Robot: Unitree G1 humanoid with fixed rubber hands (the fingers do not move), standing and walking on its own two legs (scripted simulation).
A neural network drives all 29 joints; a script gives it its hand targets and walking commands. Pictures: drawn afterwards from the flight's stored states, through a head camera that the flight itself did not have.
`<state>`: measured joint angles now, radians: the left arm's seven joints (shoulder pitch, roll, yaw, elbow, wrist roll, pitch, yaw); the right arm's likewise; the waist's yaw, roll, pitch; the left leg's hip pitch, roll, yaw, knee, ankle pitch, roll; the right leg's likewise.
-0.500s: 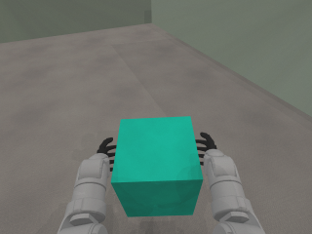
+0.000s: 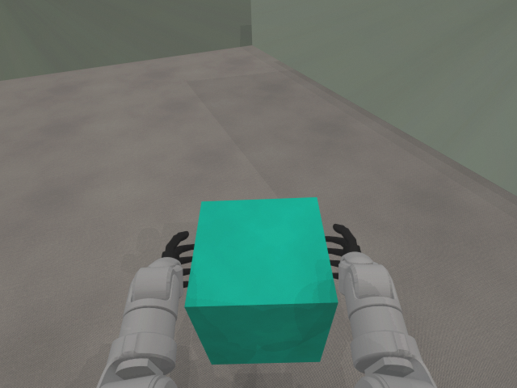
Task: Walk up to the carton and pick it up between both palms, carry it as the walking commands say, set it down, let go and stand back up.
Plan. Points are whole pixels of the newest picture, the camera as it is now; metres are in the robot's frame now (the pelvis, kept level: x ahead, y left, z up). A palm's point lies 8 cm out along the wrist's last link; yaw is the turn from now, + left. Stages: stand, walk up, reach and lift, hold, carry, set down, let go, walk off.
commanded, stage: reach and lift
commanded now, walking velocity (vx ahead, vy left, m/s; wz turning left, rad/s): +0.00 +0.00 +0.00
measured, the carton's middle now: (262, 283) +0.34 +0.00 -0.02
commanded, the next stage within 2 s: hold in 0.42 s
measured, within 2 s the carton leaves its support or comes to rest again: neither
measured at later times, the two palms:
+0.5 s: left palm (171, 277) +0.30 +0.15 +0.05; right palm (354, 271) +0.30 -0.15 +0.06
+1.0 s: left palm (170, 278) +0.30 +0.15 +0.05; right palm (354, 271) +0.30 -0.15 +0.06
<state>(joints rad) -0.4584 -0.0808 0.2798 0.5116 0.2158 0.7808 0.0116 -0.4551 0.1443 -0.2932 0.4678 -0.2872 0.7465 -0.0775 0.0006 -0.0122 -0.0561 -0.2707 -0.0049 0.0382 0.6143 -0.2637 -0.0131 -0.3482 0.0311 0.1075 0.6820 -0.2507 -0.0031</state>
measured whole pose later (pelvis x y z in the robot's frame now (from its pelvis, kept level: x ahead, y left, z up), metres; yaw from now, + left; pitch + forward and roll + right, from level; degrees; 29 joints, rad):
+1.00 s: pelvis +0.00 +0.00 +0.00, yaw +0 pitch -5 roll +2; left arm -0.38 -0.08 0.22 0.43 0.22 0.79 -0.01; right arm -0.37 0.17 -0.25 0.33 -0.29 0.80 -0.09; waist 0.00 -0.01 -0.06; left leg -0.27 -0.01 0.04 0.61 -0.26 -0.01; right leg -0.34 0.03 0.11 0.68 -0.25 0.00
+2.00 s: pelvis -0.01 +0.02 +0.00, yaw +17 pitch +7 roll +0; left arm -0.84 0.00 0.21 0.17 -0.02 1.26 0.18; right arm -0.81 -0.02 -0.33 0.06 -0.07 1.27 -0.15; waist 0.00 0.05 0.12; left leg -0.60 -0.06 -0.06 0.95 -0.45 0.03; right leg -0.39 -0.04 -0.09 0.66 -0.39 -0.01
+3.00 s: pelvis +0.14 +0.06 -0.01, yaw +47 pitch +5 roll +1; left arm -0.77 0.04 0.30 0.07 0.00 1.25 0.13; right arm -0.83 0.03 -0.22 0.15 -0.07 1.16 -0.19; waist -0.02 0.02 0.13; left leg -0.49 -0.12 -0.11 0.71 -0.30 0.05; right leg -0.41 -0.03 -0.05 1.04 -0.63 0.08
